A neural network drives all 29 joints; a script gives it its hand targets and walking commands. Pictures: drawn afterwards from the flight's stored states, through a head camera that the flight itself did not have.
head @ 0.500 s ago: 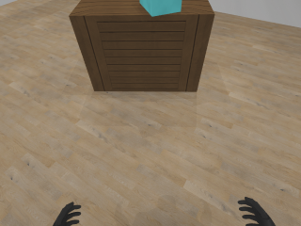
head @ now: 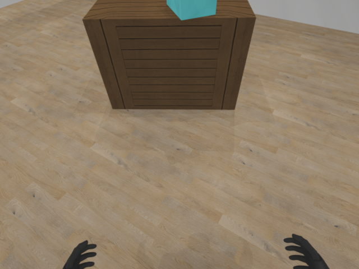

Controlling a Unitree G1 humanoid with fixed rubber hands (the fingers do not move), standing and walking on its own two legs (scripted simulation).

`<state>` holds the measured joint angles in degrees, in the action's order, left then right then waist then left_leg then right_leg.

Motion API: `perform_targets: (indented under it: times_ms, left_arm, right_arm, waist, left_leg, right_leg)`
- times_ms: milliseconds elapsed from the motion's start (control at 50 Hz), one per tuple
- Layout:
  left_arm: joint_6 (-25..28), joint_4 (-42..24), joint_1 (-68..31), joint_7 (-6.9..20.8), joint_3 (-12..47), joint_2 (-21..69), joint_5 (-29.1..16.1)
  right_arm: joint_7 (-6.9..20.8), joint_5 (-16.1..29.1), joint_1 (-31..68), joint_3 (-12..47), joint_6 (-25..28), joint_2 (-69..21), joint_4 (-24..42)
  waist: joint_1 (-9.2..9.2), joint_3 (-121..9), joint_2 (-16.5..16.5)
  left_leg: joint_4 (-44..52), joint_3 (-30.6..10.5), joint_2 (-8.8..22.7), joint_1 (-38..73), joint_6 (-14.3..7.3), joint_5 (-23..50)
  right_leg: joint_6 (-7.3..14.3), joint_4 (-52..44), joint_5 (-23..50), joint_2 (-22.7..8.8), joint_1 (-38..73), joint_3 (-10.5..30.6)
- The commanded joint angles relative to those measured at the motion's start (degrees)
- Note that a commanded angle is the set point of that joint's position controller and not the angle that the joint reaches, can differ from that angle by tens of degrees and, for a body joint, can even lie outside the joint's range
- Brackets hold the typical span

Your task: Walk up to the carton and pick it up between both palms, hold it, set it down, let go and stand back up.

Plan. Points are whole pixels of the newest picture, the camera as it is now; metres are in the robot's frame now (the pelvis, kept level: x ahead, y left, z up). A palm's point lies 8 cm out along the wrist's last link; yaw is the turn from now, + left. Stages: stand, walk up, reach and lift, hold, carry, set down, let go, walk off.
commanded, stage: stand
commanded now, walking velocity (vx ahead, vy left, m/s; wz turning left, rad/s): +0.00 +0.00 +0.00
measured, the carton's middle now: out of the picture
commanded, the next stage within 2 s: walk up in 0.96 s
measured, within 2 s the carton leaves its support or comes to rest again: neither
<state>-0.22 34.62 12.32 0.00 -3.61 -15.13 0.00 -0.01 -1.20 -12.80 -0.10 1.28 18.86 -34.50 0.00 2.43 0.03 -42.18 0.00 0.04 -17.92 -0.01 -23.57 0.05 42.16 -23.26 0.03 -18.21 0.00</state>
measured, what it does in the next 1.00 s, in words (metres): stands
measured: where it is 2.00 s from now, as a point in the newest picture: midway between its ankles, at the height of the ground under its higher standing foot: outside the picture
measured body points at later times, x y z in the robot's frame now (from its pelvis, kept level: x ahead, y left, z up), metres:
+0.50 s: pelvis -0.01 +0.00 +0.00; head +0.00 +0.00 +0.45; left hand +0.15 +0.27 -0.09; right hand +0.15 -0.27 -0.08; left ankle -0.01 +0.12 -0.71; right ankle -0.01 -0.12 -0.71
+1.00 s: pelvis -0.02 +0.00 +0.00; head -0.02 +0.00 +0.45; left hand +0.13 +0.27 -0.08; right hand +0.13 -0.27 -0.08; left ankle -0.01 +0.12 -0.71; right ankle -0.01 -0.12 -0.71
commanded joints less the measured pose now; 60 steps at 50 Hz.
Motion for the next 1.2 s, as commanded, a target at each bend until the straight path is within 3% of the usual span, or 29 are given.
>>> perform_targets:
  times_ms: [0, 80, 100, 180, 240, 260, 320, 360, 380, 400, 520, 560, 600, 680, 760, 820, 840, 860, 880, 900, 1040, 1060, 1080, 1120, 1140, 1160, 1180]
  left_arm:
    - [3.30, -1.02, -2.84, -0.65, -3.38, -14.64, 1.53]
    - [3.43, -1.42, -3.63, -0.81, -3.41, -14.25, 1.17]
    - [3.64, -1.60, -3.78, -0.82, -3.09, -14.45, 1.56]
    - [3.55, -1.48, -3.89, -0.87, -3.59, -14.86, 1.31]
    - [3.25, -1.43, -3.34, -1.00, -3.37, -14.27, 1.30]
    - [3.27, -1.27, -3.72, -1.01, -3.54, -15.15, 1.28]
    - [3.61, -1.47, -3.40, -0.93, -3.79, -15.03, 1.25]
    - [3.76, -1.09, -3.71, -0.73, -3.54, -15.50, 1.35]
    - [3.83, -1.06, -2.88, -0.74, -3.70, -15.95, 1.16]
    - [3.65, -1.29, -3.55, -0.80, -3.72, -15.75, 1.29]
    - [3.75, -1.06, -3.28, -0.49, -3.49, -15.12, 1.16]
    - [3.55, -1.16, -4.56, -0.58, -3.16, -14.36, 1.21]
    - [3.76, -1.20, -3.53, -0.62, -3.27, -14.42, 1.12]
    - [3.44, -1.30, -4.38, -0.72, -3.46, -15.05, 1.26]
    - [3.61, -0.82, -3.66, -0.51, -3.33, -15.02, 1.20]
    - [3.49, -0.87, -4.46, -0.44, -3.53, -15.25, 1.09]
    - [3.54, -0.90, -4.01, -0.44, -3.11, -14.93, 1.21]
    - [3.58, -0.87, -4.20, -0.40, -3.19, -15.19, 1.04]
    - [3.42, -0.85, -4.20, -0.45, -3.24, -14.35, 1.13]
    - [3.44, -0.89, -4.27, -0.59, -3.50, -15.29, 1.29]
    - [3.62, -0.76, -4.83, -0.24, -3.10, -15.35, 1.09]
    - [3.59, -0.48, -4.50, -0.25, -3.22, -15.41, 1.18]
    - [3.50, -0.07, -4.24, -0.13, -3.15, -15.62, 1.17]
    - [3.63, -0.41, -4.18, -0.32, -2.95, -15.12, 1.28]
    - [4.74, -3.18, 1.50, 1.72, -6.22, -21.55, 3.02]
    - [4.74, -3.14, 0.51, 2.48, -6.08, -21.01, 3.11]
    - [4.51, -3.71, -1.09, 2.94, -5.77, -19.52, 3.11]
  right_arm:
    - [-0.83, -0.08, 3.07, -4.92, 2.95, 11.51, 1.73]
    - [-0.92, -0.08, 2.92, -4.91, 2.88, 11.79, 1.51]
    - [-0.96, -0.13, 3.17, -4.95, 2.83, 12.16, 1.32]
    - [-0.92, -0.02, 3.35, -4.84, 2.83, 11.62, 1.26]
    - [-0.99, -0.31, 3.04, -4.85, 2.82, 12.16, 1.20]
    - [-1.00, 0.00, 2.46, -4.99, 2.91, 12.40, 0.96]
    - [-0.76, -0.10, 3.54, -4.93, 3.02, 12.18, 1.42]
    - [-0.60, 0.04, 3.64, -4.91, 2.86, 11.34, 1.36]
    - [-0.62, -0.16, 3.09, -5.06, 2.83, 12.16, 0.91]
    - [-0.68, 0.15, 2.87, -5.04, 2.76, 11.96, 0.99]
    - [-0.74, -0.02, 3.50, -5.19, 2.90, 11.93, 1.41]
    - [-0.78, -0.10, 3.64, -4.94, 3.01, 11.80, 1.13]
    - [-0.75, -0.39, 3.63, -5.10, 2.91, 12.52, 1.15]
    - [-0.63, -0.02, 3.81, -5.20, 2.88, 12.00, 1.61]
    - [-0.52, 0.10, 3.75, -4.80, 3.04, 11.42, 1.02]
    - [-0.44, 0.04, 4.36, -4.67, 2.93, 12.16, 0.76]
    - [-0.57, 0.13, 3.06, -4.93, 2.98, 11.95, 0.63]
    - [-0.57, -0.27, 3.07, -4.51, 3.17, 12.03, 0.71]
    - [-0.65, -0.25, 4.05, -5.08, 3.24, 12.72, 1.04]
    - [-0.66, 0.02, 3.28, -4.79, 3.05, 12.19, 0.73]
    - [-0.43, -0.07, 3.70, -4.79, 2.96, 12.33, 0.47]
    - [-0.43, -0.30, 3.68, -4.75, 3.06, 12.05, 0.84]
    - [-0.29, -0.02, 3.63, -4.81, 3.11, 12.45, 0.59]
    - [-0.34, 0.00, 4.43, -4.48, 3.11, 12.01, 0.57]
    - [0.93, -1.40, -5.53, -7.34, 4.60, 18.18, 1.59]
    - [1.28, -1.81, -6.88, -8.38, 4.79, 20.06, -0.35]
    - [1.54, -1.68, -8.54, -9.06, 4.92, 21.71, -0.59]
  waist:
    - [0.31, -5.69, -2.02]
    - [0.97, -5.76, -0.91]
    - [0.43, -5.00, -0.77]
    - [0.66, -6.26, -1.82]
    - [0.13, -5.84, 0.41]
    - [0.06, -5.86, -1.11]
    - [1.12, -6.12, -1.15]
    - [0.52, -5.33, -2.10]
    - [0.76, -4.33, -0.42]
    - [0.64, -4.55, -1.90]
    - [0.65, -4.74, -0.81]
    - [0.39, -2.93, -2.40]
    - [0.85, -4.22, 0.53]
    - [0.18, -3.62, -2.10]
    - [0.43, -2.28, -0.23]
    - [0.99, -2.70, -1.98]
    - [0.22, -2.86, -2.38]
    - [0.33, -2.59, -0.52]
    - [0.67, -2.94, 0.30]
    - [0.64, -2.33, -1.56]
    - [0.46, -0.59, -2.24]
    - [0.44, -1.31, -0.05]
    - [0.44, -0.90, -1.00]
    - [0.80, 0.66, 0.11]
    - [-0.45, -4.97, -2.89]
    - [-1.25, -0.09, -1.20]
    - [-2.42, 2.85, 2.60]
  left_leg:
    - [6.22, -5.86, 5.04, 2.23, -5.04, 20.61]
    - [7.15, -5.71, 4.89, 2.01, -4.90, 20.37]
    - [6.37, -5.24, 4.76, 1.92, -4.67, 21.08]
    - [6.19, -4.59, 4.64, 2.18, -4.82, 22.68]
    - [6.53, -5.63, 5.24, 3.37, -5.04, 23.18]
    - [6.52, -5.79, 5.14, 3.00, -4.94, 22.49]
    - [6.66, -6.17, 4.96, 2.23, -5.29, 22.21]
    - [6.46, -4.70, 4.62, 2.34, -4.63, 20.78]
    - [6.62, -4.89, 4.57, 1.81, -4.69, 20.70]
    - [6.52, -5.27, 4.59, 1.66, -4.69, 19.86]
    - [6.95, -5.95, 5.01, 1.76, -5.16, 19.79]
    - [7.57, -6.41, 4.86, 0.54, -5.17, 18.77]
    - [7.71, -5.68, 4.88, 1.74, -4.76, 18.52]
    - [8.54, -6.31, 4.98, 0.14, -4.84, 16.14]
    - [8.65, -6.48, 4.49, 0.26, -4.82, 15.42]
    - [8.94, -6.77, 5.04, 0.80, -5.18, 17.67]
    - [9.13, -7.08, 5.10, 0.61, -5.09, 17.11]
    - [9.27, -7.08, 5.17, 0.82, -5.09, 17.04]
    - [9.62, -7.57, 5.56, 0.43, -5.16, 16.51]
    - [9.75, -7.66, 4.93, -0.50, -4.92, 15.85]
    - [10.91, -7.56, 5.13, -0.03, -4.96, 11.77]
    - [10.71, -7.68, 5.28, -0.16, -4.97, 11.68]
    - [10.67, -7.37, 5.29, -0.71, -4.74, 11.47]
    - [11.46, -7.75, 4.96, -1.39, -4.99, 10.78]
    - [10.22, -13.28, 6.06, 0.41, -8.44, -15.24]
    - [14.49, -19.61, 7.90, 0.05, -9.94, -27.57]
    - [20.58, -25.96, 11.93, 3.25, -12.06, -33.51]
  right_leg:
    - [4.66, -6.17, 21.30, -4.91, 3.25, 5.16]
    - [4.70, -5.53, 20.99, -5.29, 3.73, 5.72]
    - [4.52, -5.74, 21.07, -5.16, 2.65, 5.36]
    - [4.75, -5.26, 24.26, -5.34, 4.49, 5.49]
    - [4.65, -5.60, 23.29, -5.18, 3.03, 5.65]
    - [4.71, -5.34, 22.54, -4.99, 3.37, 5.36]
    - [4.68, -5.32, 22.21, -4.75, 4.28, 5.21]
    - [4.83, -6.40, 22.50, -5.31, 3.64, 6.20]
    - [4.80, -6.52, 21.89, -5.26, 3.35, 6.32]
    - [5.02, -6.29, 21.43, -5.31, 2.97, 6.18]
    - [4.64, -6.29, 19.56, -4.80, 2.84, 5.98]
    - [4.71, -6.39, 20.12, -4.79, 2.45, 6.04]
    - [4.97, -7.00, 17.94, -5.60, 2.26, 6.96]
    - [4.82, -7.80, 17.01, -5.46, 3.27, 6.77]
    - [4.81, -8.76, 15.66, -5.52, 1.86, 7.63]
    - [4.69, -8.27, 17.50, -5.15, 2.76, 6.63]
    - [4.56, -7.97, 17.21, -5.24, 3.12, 6.61]
    - [4.48, -7.68, 18.00, -5.31, 2.78, 6.69]
    - [4.36, -7.59, 17.19, -4.80, 3.13, 6.40]
    - [4.40, -7.48, 16.31, -4.77, 3.40, 6.17]
    - [4.41, -9.71, 11.05, -4.76, 0.44, 7.46]
    - [4.49, -9.06, 11.14, -4.90, 1.10, 7.22]
    - [4.35, -9.38, 11.59, -4.55, 1.45, 6.87]
    - [4.39, -10.03, 10.38, -4.83, 0.31, 7.66]
    - [7.82, -6.92, -15.94, -4.48, -2.75, 12.52]
    - [7.73, -3.97, -25.64, -3.74, -11.00, 13.45]
    - [6.11, 1.05, -22.59, -1.47, -18.22, 9.17]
